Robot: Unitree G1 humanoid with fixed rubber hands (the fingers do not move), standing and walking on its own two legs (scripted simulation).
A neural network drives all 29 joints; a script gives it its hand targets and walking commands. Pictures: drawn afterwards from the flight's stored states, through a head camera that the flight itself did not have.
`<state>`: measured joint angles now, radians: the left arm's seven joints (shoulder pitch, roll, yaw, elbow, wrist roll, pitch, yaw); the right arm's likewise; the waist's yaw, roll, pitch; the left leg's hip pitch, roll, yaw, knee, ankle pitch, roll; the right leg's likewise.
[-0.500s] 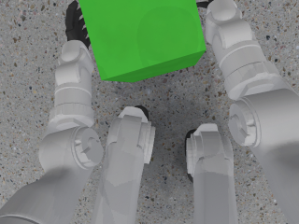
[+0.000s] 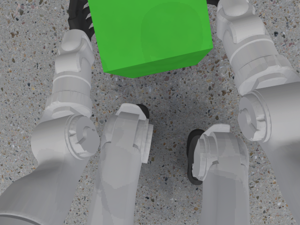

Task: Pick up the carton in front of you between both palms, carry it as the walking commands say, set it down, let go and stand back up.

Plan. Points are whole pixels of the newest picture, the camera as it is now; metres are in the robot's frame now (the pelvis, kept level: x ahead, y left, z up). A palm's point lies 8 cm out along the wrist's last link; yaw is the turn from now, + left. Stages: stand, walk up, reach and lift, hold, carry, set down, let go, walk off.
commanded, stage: set down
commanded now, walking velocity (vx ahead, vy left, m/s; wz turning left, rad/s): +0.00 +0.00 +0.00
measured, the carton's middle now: (153, 27) +0.50 +0.12 -0.25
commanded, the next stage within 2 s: let go in 1.56 s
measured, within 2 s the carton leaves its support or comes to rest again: rests again in 0.20 s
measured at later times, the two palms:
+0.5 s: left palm (60, 39) +0.44 +0.33 -0.20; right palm (226, 6) +0.55 -0.04 -0.21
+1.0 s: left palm (1, 20) +0.44 +0.33 -0.04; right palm out of the picture +0.58 -0.03 -0.04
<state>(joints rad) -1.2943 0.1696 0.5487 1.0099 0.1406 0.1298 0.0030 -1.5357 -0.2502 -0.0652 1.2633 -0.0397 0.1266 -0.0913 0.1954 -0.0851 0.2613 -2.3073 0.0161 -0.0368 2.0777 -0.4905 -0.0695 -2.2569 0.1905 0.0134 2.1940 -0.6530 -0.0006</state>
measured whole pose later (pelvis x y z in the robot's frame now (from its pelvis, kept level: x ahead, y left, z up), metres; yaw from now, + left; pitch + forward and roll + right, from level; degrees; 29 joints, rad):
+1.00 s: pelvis +0.00 +0.02 +0.08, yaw +2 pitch +45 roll -1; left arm -1.10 0.20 0.37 0.83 -0.10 0.12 0.10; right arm -1.38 -0.35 -0.09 1.09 0.03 0.16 -0.06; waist 0.20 -0.06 0.05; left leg -2.17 -0.02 -0.01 1.82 -0.43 0.00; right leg -2.07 0.07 0.01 1.92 -0.63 0.01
